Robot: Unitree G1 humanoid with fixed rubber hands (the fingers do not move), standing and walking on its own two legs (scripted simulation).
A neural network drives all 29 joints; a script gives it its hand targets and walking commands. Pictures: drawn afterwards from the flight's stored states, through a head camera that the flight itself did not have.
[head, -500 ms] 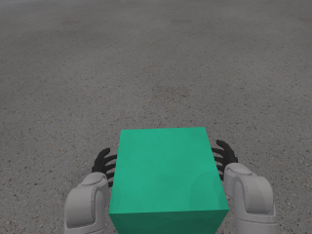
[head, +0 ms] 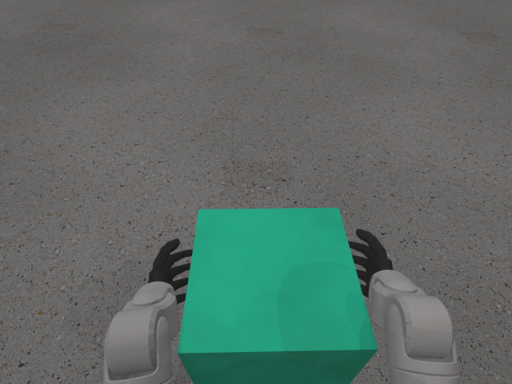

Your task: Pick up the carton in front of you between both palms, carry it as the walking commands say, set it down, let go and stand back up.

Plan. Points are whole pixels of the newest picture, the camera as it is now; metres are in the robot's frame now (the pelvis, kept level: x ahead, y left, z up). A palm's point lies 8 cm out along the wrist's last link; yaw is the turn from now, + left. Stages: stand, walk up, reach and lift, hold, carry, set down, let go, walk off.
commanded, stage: carry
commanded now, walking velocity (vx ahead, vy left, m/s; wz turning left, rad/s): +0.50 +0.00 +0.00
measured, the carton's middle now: (269, 309) +0.26 +0.00 +0.00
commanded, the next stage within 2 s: none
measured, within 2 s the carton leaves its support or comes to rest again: neither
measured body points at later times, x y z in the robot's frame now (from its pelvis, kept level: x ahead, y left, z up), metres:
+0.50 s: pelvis +0.33 -0.04 +0.00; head +0.34 -0.05 +0.45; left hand +0.59 +0.13 +0.08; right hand +0.62 -0.17 +0.08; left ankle +0.41 +0.11 -0.71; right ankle +0.27 -0.12 -0.75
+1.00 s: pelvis +0.63 +0.00 +0.00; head +0.66 +0.02 +0.44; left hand +0.90 +0.16 +0.06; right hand +0.91 -0.14 +0.07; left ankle +0.58 +0.09 -0.75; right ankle +0.73 -0.11 -0.73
